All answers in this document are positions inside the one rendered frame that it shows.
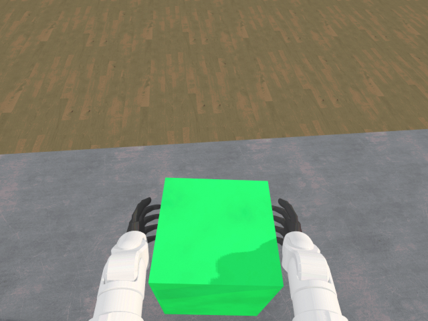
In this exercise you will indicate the robot left forearm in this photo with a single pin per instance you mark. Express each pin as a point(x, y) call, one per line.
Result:
point(122, 285)

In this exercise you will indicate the robot right forearm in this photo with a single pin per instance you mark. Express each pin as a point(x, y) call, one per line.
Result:
point(312, 288)

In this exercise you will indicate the robot left hand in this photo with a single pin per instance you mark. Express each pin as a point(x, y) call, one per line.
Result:
point(138, 221)

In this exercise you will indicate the carton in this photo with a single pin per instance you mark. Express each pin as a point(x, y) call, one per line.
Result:
point(215, 251)

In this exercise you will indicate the robot right hand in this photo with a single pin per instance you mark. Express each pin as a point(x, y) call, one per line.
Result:
point(290, 221)

